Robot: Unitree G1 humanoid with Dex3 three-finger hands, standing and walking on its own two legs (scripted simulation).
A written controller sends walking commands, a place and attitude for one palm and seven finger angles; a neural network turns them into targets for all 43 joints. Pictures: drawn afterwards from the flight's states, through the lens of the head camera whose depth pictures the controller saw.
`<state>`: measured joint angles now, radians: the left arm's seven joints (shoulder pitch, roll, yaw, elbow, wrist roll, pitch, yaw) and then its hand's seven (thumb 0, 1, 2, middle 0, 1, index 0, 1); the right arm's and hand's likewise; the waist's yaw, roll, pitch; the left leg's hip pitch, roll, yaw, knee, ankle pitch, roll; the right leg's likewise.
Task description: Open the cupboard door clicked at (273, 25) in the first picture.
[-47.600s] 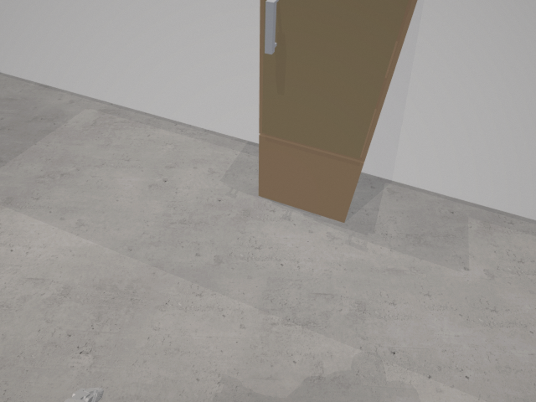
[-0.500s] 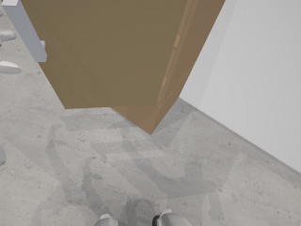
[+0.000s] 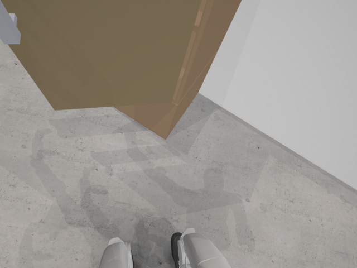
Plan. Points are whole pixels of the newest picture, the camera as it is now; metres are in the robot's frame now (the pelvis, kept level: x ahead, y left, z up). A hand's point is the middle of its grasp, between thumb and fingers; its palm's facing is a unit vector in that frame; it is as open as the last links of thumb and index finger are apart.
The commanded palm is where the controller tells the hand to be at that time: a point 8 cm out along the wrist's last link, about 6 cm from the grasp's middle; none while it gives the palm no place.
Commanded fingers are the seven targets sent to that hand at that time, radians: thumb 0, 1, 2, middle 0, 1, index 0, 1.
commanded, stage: move the hooked fingers beside the handle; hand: left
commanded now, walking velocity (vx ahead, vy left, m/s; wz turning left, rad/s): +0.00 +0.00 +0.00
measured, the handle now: out of the picture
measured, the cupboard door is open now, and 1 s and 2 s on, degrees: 42 42 42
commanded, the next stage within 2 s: slide the fingers in behind the handle in 1.36 s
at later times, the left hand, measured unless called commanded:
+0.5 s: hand out of the picture +0.55 +0.30 +0.14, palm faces +0.04 -1.00 +0.01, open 13.9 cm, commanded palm +0.53 +0.34 +0.14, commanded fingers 0.00 -0.50 0.30 -0.30 -1.20 -0.30 -1.20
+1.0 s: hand out of the picture +0.55 +0.29 +0.15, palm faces +0.04 -1.00 -0.01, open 13.9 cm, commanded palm +0.54 +0.33 +0.14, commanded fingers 0.00 -0.50 0.30 -0.30 -1.20 -0.30 -1.20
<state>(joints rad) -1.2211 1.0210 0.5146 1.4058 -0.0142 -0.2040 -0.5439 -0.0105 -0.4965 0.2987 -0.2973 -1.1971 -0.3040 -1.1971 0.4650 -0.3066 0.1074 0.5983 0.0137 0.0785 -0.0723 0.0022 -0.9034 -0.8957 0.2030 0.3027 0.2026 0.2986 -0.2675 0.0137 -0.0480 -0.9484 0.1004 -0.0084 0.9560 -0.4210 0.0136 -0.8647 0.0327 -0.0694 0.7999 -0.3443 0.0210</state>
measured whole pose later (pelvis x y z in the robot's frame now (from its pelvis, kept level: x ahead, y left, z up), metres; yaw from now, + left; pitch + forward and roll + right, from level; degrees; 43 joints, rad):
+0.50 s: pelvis +0.03 +0.01 +0.01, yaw +0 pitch +22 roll -5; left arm -1.06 0.88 0.55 1.27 -0.05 -0.19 -0.49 -0.01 -0.50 0.30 -0.30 -1.20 -0.30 -1.20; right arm 0.48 -0.28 0.08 0.57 0.00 0.11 -0.01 0.00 -0.90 -0.90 0.20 0.30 0.20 0.30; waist -0.23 0.03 -0.09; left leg -0.86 0.09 0.01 0.91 -0.45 0.02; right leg -0.78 0.02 -0.05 0.75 -0.36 0.03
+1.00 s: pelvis +0.01 -0.01 +0.00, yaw +1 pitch +23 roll -5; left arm -1.17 0.94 0.52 1.36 -0.02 -0.21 -0.49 -0.01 -0.50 0.30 -0.30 -1.20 -0.30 -1.20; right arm 0.43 -0.30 0.09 0.58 0.01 0.09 -0.06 0.00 -0.90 -0.90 0.20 0.30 0.20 0.30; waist -0.25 0.02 -0.06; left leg -0.89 0.10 -0.01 0.93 -0.43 0.00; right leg -0.82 0.03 -0.07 0.79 -0.36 0.01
